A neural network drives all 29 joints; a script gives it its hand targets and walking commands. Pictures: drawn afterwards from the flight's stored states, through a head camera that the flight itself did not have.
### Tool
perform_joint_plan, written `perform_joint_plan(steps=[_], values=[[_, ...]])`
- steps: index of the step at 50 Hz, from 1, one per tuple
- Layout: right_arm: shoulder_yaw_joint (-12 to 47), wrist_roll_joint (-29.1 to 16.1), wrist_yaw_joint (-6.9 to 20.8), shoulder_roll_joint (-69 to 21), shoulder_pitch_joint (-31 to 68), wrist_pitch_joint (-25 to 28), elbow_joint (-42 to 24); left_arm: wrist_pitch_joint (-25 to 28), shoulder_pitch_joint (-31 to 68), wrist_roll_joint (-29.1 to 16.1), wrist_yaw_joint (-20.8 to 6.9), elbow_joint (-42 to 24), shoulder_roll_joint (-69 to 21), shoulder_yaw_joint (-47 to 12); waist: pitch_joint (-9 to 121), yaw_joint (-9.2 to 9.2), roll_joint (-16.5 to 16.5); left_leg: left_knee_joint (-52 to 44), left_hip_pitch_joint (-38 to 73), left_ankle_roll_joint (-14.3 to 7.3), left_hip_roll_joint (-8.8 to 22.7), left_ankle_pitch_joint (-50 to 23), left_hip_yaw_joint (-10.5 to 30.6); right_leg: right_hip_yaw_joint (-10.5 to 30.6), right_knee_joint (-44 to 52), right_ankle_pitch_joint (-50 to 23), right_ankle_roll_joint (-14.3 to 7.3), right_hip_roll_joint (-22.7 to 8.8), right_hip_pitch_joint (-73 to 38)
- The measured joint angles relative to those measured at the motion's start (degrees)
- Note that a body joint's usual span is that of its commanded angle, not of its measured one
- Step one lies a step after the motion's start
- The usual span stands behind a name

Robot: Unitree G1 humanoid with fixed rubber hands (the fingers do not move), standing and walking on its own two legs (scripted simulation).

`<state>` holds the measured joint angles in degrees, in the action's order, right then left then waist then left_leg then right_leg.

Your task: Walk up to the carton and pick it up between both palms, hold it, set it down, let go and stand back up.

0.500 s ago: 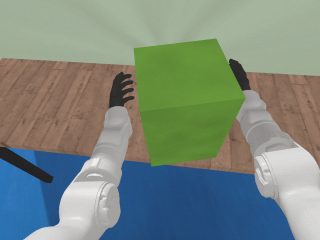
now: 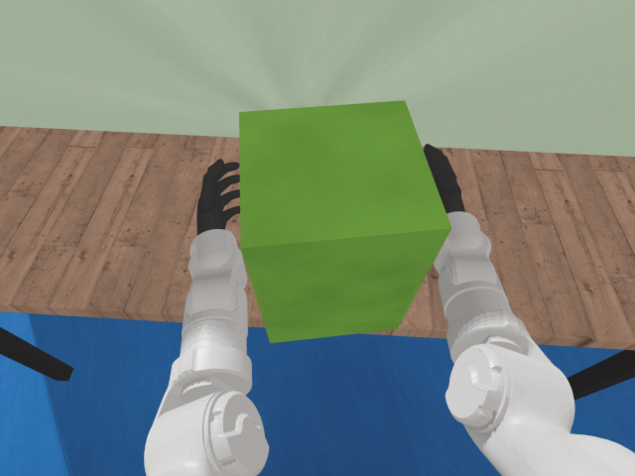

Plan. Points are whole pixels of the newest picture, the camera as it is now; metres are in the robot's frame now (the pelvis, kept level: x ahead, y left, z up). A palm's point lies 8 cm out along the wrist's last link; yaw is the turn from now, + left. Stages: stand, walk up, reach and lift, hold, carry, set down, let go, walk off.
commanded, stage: reach and lift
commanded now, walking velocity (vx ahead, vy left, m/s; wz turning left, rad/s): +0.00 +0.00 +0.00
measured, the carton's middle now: (329, 236) +0.42 +0.02 +0.03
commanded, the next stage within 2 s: none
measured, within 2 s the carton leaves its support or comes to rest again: leaves its support in 1.76 s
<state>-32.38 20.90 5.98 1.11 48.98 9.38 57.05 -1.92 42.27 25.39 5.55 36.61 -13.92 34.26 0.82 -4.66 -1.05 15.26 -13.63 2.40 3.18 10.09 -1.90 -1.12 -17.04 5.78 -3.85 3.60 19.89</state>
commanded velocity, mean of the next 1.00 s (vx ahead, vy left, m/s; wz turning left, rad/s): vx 0.00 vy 0.00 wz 0.00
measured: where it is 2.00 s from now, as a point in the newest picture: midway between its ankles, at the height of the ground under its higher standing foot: outside the picture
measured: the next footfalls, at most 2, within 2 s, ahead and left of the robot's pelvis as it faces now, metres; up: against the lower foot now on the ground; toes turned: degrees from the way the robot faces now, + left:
none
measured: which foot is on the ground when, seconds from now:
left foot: down 0.00-1.00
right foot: down 0.00-1.00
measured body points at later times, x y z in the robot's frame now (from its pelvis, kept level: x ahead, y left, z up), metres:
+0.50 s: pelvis +0.01 +0.01 +0.00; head +0.07 +0.02 +0.45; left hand +0.41 +0.17 +0.07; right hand +0.45 -0.12 +0.08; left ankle -0.04 +0.15 -0.75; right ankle +0.02 -0.07 -0.75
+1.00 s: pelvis +0.00 +0.01 +0.00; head +0.07 +0.01 +0.45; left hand +0.41 +0.17 +0.07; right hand +0.45 -0.12 +0.07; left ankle -0.04 +0.15 -0.75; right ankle +0.02 -0.07 -0.75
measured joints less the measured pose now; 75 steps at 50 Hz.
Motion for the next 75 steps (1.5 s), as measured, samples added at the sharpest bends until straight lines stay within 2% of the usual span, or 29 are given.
perform_joint_plan(steps=[16, 57, 75], values=[[1.0, -2.4, 1.2, 0.8, -1.6, 0.8, 1.0, -3.1, -3.0, 0.7, 1.5, -3.7, -1.0, -3.7, 1.2, 1.02, -0.5, 1.8, -0.5, -0.2, -0.3, 1.4, 0.2, -0.2, -0.4, 0.8, 0.6, -0.4, -0.3], [1.0, -2.3, 0.1, 0.8, -0.8, 1.7, 1.9, -2.6, -1.6, -0.4, 1.3, -1.7, -0.1, -2.9, 1.3, 0.93, 0.0, 0.8, -1.1, -0.1, -0.4, 0.4, 0.6, -0.7, 0.0, 0.3, 0.4, -0.5, 0.4], [8.2, -7.7, -4.3, 1.9, -1.2, 3.3, 4.7, -1.4, -1.6, -4.5, 2.2, 2.5, 3.5, -6.0, 0.9, 1.17, 0.9, 1.0, -0.3, -0.2, -0.4, 0.2, 0.5, -0.6, 1.5, -0.9, 0.6, -0.5, -1.2]])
